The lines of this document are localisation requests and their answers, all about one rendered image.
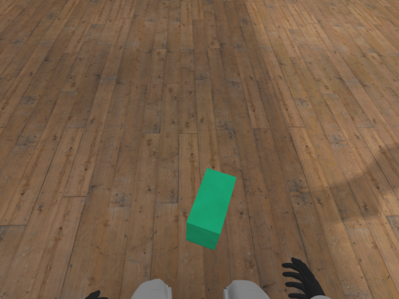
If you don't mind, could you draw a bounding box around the robot thigh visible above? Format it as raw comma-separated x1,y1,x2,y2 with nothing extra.
223,280,270,299
131,280,172,299

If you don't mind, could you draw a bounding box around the carton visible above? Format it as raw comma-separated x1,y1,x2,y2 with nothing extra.
186,168,236,250

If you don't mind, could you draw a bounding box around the right robot hand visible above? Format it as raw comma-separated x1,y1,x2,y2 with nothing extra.
282,257,325,299

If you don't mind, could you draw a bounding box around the left robot thigh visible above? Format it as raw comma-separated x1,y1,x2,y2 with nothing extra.
131,280,172,299

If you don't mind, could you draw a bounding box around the right robot thigh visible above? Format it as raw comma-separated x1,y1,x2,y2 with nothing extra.
223,280,270,299

